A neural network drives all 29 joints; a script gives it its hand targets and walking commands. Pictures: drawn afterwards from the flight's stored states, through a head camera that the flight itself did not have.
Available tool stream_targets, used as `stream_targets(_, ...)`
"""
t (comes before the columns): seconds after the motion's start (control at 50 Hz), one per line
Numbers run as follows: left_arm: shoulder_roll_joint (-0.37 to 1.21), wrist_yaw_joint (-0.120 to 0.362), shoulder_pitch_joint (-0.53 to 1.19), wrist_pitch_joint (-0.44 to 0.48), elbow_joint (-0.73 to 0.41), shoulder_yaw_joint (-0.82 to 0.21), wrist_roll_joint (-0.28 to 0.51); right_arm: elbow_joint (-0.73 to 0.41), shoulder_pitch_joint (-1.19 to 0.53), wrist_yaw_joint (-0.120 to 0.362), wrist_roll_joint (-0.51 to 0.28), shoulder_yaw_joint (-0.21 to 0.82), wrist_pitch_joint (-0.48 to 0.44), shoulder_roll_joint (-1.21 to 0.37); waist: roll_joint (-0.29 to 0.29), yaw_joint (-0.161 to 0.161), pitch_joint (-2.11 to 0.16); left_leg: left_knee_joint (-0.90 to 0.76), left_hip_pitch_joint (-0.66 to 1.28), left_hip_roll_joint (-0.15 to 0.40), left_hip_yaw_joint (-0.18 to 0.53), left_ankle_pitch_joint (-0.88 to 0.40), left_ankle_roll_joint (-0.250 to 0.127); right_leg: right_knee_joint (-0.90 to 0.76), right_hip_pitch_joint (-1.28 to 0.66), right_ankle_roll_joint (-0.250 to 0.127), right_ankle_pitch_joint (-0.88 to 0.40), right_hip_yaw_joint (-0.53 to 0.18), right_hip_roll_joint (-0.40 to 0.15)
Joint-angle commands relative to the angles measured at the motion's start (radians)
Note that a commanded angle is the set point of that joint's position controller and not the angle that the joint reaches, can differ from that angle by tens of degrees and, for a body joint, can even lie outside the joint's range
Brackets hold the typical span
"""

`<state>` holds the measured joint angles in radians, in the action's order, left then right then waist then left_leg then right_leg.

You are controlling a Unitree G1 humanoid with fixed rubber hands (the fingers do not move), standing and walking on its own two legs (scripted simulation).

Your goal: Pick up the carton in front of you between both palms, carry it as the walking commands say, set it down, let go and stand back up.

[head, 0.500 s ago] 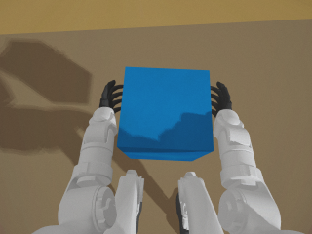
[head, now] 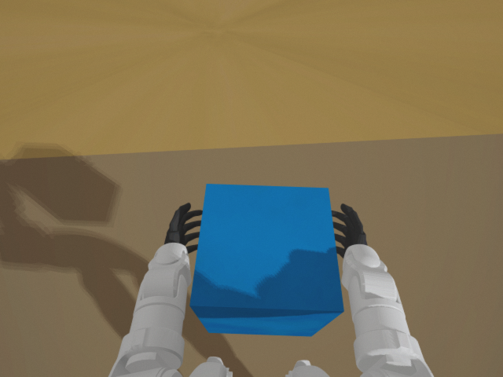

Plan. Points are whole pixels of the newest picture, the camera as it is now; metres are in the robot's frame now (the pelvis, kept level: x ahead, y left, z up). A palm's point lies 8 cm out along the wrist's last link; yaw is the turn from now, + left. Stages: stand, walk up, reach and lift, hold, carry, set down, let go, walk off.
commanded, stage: reach and lift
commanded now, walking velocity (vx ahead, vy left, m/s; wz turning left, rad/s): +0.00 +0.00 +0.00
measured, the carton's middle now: (263, 266) +0.32 +0.00 -0.09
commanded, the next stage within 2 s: hold in 1.30 s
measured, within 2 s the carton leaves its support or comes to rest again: neither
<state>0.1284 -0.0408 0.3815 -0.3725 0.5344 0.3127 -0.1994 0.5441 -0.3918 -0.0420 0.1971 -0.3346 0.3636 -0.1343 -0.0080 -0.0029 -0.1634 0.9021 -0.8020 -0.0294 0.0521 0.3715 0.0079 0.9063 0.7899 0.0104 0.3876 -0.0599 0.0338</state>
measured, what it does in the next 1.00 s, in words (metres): rises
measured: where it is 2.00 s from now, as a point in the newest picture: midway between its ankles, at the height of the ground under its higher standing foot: outside the picture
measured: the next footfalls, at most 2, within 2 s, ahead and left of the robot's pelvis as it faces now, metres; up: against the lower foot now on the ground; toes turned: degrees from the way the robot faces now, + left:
none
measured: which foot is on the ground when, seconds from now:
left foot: down 0.00-1.00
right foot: down 0.00-1.00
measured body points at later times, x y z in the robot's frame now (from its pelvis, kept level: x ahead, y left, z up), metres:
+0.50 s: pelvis +0.00 +0.00 +0.05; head -0.03 +0.00 +0.50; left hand +0.31 +0.15 +0.07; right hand +0.31 -0.15 +0.07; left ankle +0.03 +0.12 -0.69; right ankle +0.03 -0.12 -0.69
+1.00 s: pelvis +0.01 +0.00 +0.06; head -0.01 +0.00 +0.51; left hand +0.32 +0.15 +0.08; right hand +0.32 -0.15 +0.08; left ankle +0.03 +0.12 -0.69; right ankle +0.03 -0.12 -0.69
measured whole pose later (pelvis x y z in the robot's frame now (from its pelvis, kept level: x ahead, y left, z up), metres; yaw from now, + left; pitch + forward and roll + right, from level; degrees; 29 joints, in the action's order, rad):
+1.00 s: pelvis +0.01 +0.00 +0.06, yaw +0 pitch -5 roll +0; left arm 0.16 0.02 0.29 -0.65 0.31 0.26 -0.29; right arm 0.33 -0.30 0.01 0.29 -0.27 0.64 -0.16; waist 0.00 0.00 0.04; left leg 0.40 -0.11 -0.02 0.06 0.20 0.01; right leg 0.41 0.10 0.00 0.21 -0.07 0.02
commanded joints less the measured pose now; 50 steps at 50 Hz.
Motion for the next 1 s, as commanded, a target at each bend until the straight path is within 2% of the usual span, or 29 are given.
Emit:
stream_targets(0.0, 1.029, 0.241, 0.489, -0.006, -0.017, -0.597, 0.142, 0.011, -0.458, 0.250, -0.134, 0.603, 0.018, -1.037, 0.012, 0.002, -0.424, -0.184, 0.401, -0.085, 0.036, -0.338, -0.010, -0.193, -0.325, -0.010, -0.336, -0.028, 0.084)
stream_targets(0.12, 1.023, 0.252, 0.425, -0.074, -0.092, -0.635, 0.156, -0.065, -0.393, 0.261, -0.150, 0.643, 0.086, -1.034, 0.010, 0.007, -0.315, -0.315, 0.553, -0.072, 0.038, -0.396, -0.009, -0.325, -0.490, -0.006, -0.401, -0.033, 0.070)
stream_targets(0.2, 1.012, 0.259, 0.396, -0.132, -0.153, -0.655, 0.167, -0.131, -0.366, 0.266, -0.161, 0.666, 0.143, -1.016, 0.006, 0.006, -0.228, -0.404, 0.653, -0.065, 0.039, -0.394, -0.010, -0.416, -0.581, -0.002, -0.398, -0.032, 0.062)
stream_targets(0.32, 0.975, 0.275, 0.390, -0.205, -0.131, -0.571, 0.130, -0.110, -0.363, 0.280, -0.123, 0.586, 0.216, -0.982, 0.004, 0.003, -0.034, -0.493, 0.670, -0.054, 0.028, -0.227, -0.014, -0.507, -0.601, -0.014, -0.235, -0.024, 0.050)
stream_targets(0.38, 0.962, 0.286, 0.439, -0.212, -0.095, -0.511, 0.101, -0.071, -0.411, 0.291, -0.096, 0.527, 0.223, -0.973, 0.007, 0.007, 0.016, -0.506, 0.659, -0.049, 0.019, -0.151, -0.020, -0.520, -0.590, -0.020, -0.159, -0.016, 0.044)
stream_targets(0.42, 0.973, 0.291, 0.485, -0.209, -0.104, -0.514, 0.102, -0.080, -0.457, 0.296, -0.100, 0.530, 0.219, -0.985, 0.009, 0.008, -0.001, -0.504, 0.671, -0.047, 0.019, -0.143, -0.022, -0.519, -0.599, -0.022, -0.150, -0.016, 0.041)
stream_targets(0.6, 0.989, 0.296, 0.552, -0.204, -0.138, -0.542, 0.111, -0.115, -0.521, 0.298, -0.111, 0.557, 0.214, -1.000, 0.004, 0.004, -0.084, -0.504, 0.709, -0.051, 0.015, -0.168, -0.020, -0.518, -0.653, -0.018, -0.178, -0.014, 0.047)
stream_targets(0.98, 0.956, 0.275, 0.381, -0.249, -0.264, -0.593, 0.143, -0.235, -0.354, 0.282, -0.136, 0.601, 0.256, -0.956, 0.012, 0.005, -0.092, -0.543, 0.807, -0.059, 0.021, -0.392, -0.001, -0.555, -0.739, -0.007, -0.390, -0.019, 0.057)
